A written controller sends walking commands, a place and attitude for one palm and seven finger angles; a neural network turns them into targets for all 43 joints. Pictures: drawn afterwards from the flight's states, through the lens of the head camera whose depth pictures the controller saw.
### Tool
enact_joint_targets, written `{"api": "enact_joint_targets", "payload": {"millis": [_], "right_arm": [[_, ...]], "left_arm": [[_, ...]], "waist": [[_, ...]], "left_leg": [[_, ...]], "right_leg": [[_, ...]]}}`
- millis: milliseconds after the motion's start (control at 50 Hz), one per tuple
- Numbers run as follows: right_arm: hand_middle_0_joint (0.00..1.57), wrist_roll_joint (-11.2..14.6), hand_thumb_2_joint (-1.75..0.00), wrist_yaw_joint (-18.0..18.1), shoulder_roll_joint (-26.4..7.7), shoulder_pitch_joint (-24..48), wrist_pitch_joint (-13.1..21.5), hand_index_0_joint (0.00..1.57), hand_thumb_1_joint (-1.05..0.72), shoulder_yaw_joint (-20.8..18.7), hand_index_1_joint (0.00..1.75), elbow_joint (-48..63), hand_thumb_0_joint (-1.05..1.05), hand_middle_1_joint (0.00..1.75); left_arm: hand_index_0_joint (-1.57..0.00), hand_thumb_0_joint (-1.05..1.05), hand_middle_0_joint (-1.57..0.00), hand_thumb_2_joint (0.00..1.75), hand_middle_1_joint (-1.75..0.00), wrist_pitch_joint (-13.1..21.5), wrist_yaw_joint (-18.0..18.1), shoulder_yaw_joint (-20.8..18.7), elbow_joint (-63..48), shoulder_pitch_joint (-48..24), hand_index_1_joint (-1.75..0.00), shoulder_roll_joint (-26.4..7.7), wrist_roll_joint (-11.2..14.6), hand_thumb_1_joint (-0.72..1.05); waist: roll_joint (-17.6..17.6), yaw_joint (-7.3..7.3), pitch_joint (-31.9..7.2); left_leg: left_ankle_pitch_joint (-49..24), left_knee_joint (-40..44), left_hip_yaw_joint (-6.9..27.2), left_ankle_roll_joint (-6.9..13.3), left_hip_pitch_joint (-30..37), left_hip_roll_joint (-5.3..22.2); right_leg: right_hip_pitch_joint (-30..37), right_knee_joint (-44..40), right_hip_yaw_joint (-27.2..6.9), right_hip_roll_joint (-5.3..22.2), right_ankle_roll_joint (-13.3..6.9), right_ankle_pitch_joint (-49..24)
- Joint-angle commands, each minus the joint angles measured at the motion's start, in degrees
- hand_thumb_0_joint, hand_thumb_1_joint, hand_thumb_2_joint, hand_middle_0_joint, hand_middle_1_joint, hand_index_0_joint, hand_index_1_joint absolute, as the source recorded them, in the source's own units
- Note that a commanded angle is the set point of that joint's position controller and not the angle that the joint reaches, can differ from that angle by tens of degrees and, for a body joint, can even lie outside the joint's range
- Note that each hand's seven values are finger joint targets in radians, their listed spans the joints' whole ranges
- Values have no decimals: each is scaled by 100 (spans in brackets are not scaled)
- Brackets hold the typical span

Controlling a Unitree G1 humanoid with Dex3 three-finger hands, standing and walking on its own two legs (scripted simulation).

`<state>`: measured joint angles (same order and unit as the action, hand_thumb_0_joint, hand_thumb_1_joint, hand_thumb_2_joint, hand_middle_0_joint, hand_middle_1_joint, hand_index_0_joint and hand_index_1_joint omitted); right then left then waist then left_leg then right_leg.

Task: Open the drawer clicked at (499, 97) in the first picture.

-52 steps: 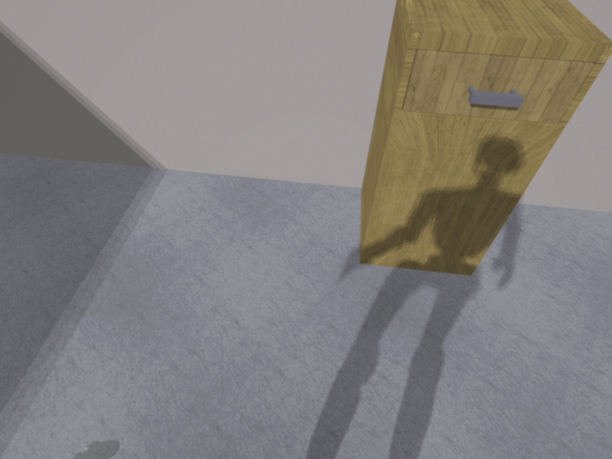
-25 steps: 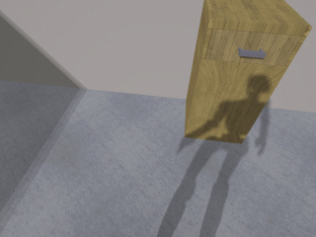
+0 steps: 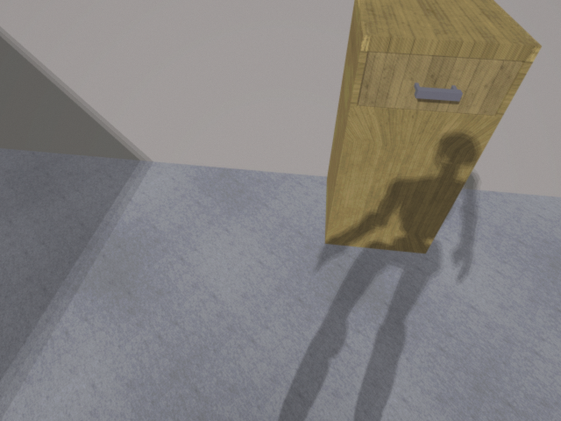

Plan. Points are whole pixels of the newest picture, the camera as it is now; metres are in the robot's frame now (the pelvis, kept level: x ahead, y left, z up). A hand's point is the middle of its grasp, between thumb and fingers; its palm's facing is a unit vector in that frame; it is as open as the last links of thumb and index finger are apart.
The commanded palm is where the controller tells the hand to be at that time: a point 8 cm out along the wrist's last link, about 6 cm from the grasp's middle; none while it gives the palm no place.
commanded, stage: look at it before walking up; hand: left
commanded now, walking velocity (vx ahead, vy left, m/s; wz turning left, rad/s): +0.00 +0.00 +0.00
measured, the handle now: (436, 90) +0.97 -0.39 +0.01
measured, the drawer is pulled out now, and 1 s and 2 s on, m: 0.00 0.00 0.00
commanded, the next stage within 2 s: walk to a spot facing it in 0.40 s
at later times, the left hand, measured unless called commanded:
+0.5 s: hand out of the picture +0.08 +0.25 -0.16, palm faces -0.04 -0.94 -0.34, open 7.4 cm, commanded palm none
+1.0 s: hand out of the picture +0.06 +0.16 -0.17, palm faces -0.18 -0.95 -0.26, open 7.4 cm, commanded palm none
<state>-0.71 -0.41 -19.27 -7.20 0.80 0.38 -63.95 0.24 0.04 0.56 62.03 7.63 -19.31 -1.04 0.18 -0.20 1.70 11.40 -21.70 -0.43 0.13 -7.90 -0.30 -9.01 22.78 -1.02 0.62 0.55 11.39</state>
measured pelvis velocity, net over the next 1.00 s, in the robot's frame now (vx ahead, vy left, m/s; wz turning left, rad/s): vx -0.01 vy -0.03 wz -0.23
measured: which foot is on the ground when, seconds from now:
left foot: down 0.00-0.86, up 0.88-1.00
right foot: down 0.00-1.00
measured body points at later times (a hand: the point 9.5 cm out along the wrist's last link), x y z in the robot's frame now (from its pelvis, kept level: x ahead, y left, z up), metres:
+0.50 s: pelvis +0.01 +0.00 +0.00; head +0.01 +0.00 +0.45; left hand +0.08 +0.29 -0.13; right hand +0.09 -0.30 -0.13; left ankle +0.01 +0.12 -0.74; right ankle +0.01 -0.13 -0.74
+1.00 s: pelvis -0.01 -0.03 -0.02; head +0.02 -0.06 +0.43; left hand +0.07 +0.21 -0.15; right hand +0.02 -0.29 -0.18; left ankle -0.01 +0.12 -0.68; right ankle +0.00 -0.11 -0.74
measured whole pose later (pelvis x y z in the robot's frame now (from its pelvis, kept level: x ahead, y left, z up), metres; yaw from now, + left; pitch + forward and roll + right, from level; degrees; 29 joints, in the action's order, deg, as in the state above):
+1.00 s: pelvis -0.01 -0.03 -0.02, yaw -13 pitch -1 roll +1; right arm -0.9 0.5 -13.3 -7.8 -3.2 -2.7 -55.8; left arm -2.1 0.2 -1.8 53.3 14.9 -10.5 -1.4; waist -1.7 1.9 6.1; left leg 23.9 -62.3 -1.0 -3.2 -25.7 2.8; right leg -18.5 35.1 -0.4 -3.0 -4.0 15.7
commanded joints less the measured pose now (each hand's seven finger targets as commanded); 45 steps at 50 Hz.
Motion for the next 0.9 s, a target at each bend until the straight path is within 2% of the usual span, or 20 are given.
{"api": "enact_joint_targets", "payload": {"millis": [0,140,300,500,520,560,580,620,680,700,720,740,760,780,800,820,840,860,880], "right_arm": [[20,17,-90,96,-1196,323,123,20,-90,-256,30,356,0,30],[20,27,-90,98,-1189,311,122,20,-90,-255,30,355,0,30],[20,26,-90,104,-1201,360,122,20,-90,-249,30,338,0,30],[20,27,-90,119,-1227,367,128,20,-90,-253,30,339,0,30],[20,17,-90,134,-1171,325,117,20,-90,-266,30,354,0,30],[20,12,-90,156,-643,31,38,20,-90,-208,30,366,0,30],[20,8,-90,173,-526,-73,-11,20,-90,-200,30,418,0,30],[20,2,-90,208,-593,-133,-73,20,-90,-285,30,582,0,30],[20,-10,-90,229,-707,-109,-119,20,-90,-419,30,847,0,30],[20,-12,-90,232,-736,-69,-116,20,-90,-462,30,929,0,30],[20,-16,-90,226,-740,-31,-101,20,-90,-490,30,994,0,30],[20,-18,-90,221,-739,-15,-85,20,-90,-510,30,1072,0,30],[20,-35,-90,228,-699,74,-79,20,-90,-524,30,1144,0,30],[20,-60,-90,229,-680,181,-82,20,-90,-543,30,1211,0,30],[20,-63,-90,221,-689,326,-98,20,-90,-559,30,1257,0,30],[20,-37,-90,204,-599,307,-135,20,-90,-565,30,1295,0,30],[20,7,-90,167,-166,78,-180,20,-90,-498,30,1433,0,30],[20,31,-90,180,-98,267,-214,20,-90,-477,30,1589,0,30],[20,32,-90,187,-89,416,-245,20,-90,-481,30,1579,0,30]], "left_arm": [[-20,0,-20,90,-30,134,55,-239,-349,-236,-30,-1190,34,90],[-20,0,-20,90,-30,144,56,-249,-336,-217,-30,-1183,30,90],[-20,0,-20,90,-30,135,53,-242,-311,-210,-30,-1185,34,90],[-20,0,-20,90,-30,144,57,-255,-317,-226,-30,-1222,34,90],[-20,0,-20,90,-30,107,53,-266,-345,-221,-30,-1162,33,90],[-20,0,-20,90,-30,-24,78,-213,-352,31,-30,-701,32,90],[-20,0,-20,90,-30,-90,84,-203,-405,145,-30,-571,32,90],[-20,0,-20,90,-30,-166,69,-258,-565,224,-30,-574,16,90],[-20,0,-20,90,-30,-233,23,-330,-819,292,-30,-478,-5,90],[-20,0,-20,90,-30,-247,3,-350,-888,339,-30,-410,-7,90],[-20,0,-20,90,-30,-273,-9,-365,-960,385,-30,-337,-8,90],[-20,0,-20,90,-30,-290,-17,-390,-1029,407,-30,-257,-5,90],[-20,0,-20,90,-30,-302,-30,-431,-1084,458,-30,-213,-3,90],[-20,0,-20,90,-30,-289,-52,-463,-1110,613,-30,-152,-14,90],[-20,0,-20,90,-30,-260,-69,-482,-1046,960,-30,-109,-19,90],[-20,0,-20,90,-30,-192,-69,-532,-971,1288,-30,-229,-46,90],[-20,0,-20,90,-30,-85,15,-642,-997,1408,-30,-851,-119,90],[-20,0,-20,90,-30,-110,68,-625,-1057,1495,-30,-938,-23,90],[-20,0,-20,90,-30,-123,106,-655,-1145,1310,-30,-855,-27,90]], "waist": [[-10,9,-217],[12,11,-317],[-26,20,-260],[38,11,-366],[-4,4,-327],[31,-24,-358],[17,-24,-342],[-75,-38,-261],[-430,-15,-225],[-718,0,-207],[-971,27,-172],[-1148,42,-194],[-1086,83,-164],[-913,208,-129],[-798,385,-221],[-257,497,-291],[1763,435,-280],[1601,493,-187],[1351,457,-116]], "left_leg": [[-269,462,620,159,-10,680],[-396,429,598,158,38,701],[-407,476,578,150,62,719],[-737,399,504,137,229,747],[-754,307,422,119,266,765],[-891,45,200,45,261,800],[-837,-36,130,19,247,821],[-795,-144,104,66,229,941],[-672,-97,258,281,112,1321],[-823,-28,363,431,20,1554],[-1159,82,499,655,-26,1846],[-1525,115,543,875,-37,2095],[-1777,2,484,957,-203,2229],[-1874,-277,229,832,-438,2154],[-1704,-770,-115,597,-535,1944],[-1079,-1752,-523,230,-879,1535],[1175,-3318,-968,-273,-2092,585],[2307,-4064,-268,-306,-2293,287],[2090,-4436,188,-256,-2309,359]], "right_leg": [[-130,-487,-623,601,-237,-174],[-49,-472,-606,606,-237,-366],[-54,-466,-584,594,-225,-430],[12,-409,-631,598,-249,-898],[-93,-329,-656,575,-254,-1019],[-233,-53,-703,553,-211,-1393],[-369,84,-733,513,-189,-1418],[-679,418,-748,381,-189,-1451],[-1088,1183,-535,96,-118,-1021],[-1198,1649,-394,-5,-81,-531],[-1362,2239,-185,-107,-24,638],[-1452,2680,-5,-60,20,1458],[-1333,2764,-39,100,6,1737],[-1007,2432,18,179,-15,1593],[-632,1844,148,165,-12,1037],[-117,845,48,234,-37,-95],[297,-203,-2090,1472,-431,-1713],[-190,-597,-2882,2077,-1116,-2149],[-543,-813,-3101,1864,-1229,-1048]]}}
